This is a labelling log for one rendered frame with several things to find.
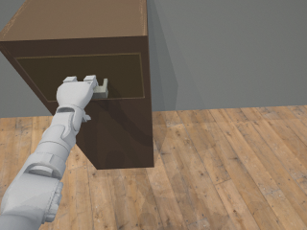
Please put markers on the robot left upper arm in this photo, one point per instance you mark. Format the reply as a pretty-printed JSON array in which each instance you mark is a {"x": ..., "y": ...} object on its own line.
[{"x": 34, "y": 200}]

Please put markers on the cabinet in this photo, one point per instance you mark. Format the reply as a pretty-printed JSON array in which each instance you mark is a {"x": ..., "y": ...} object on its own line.
[{"x": 119, "y": 134}]

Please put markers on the handle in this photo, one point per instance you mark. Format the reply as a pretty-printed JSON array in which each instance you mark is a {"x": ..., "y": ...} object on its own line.
[{"x": 100, "y": 92}]

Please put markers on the drawer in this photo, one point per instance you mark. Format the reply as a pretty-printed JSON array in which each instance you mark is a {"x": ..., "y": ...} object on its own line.
[{"x": 123, "y": 72}]

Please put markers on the left robot forearm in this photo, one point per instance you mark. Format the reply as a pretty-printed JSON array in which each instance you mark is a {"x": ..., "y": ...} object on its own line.
[{"x": 53, "y": 149}]

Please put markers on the left robot hand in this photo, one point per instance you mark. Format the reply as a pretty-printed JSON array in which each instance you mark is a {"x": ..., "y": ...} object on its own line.
[{"x": 77, "y": 93}]

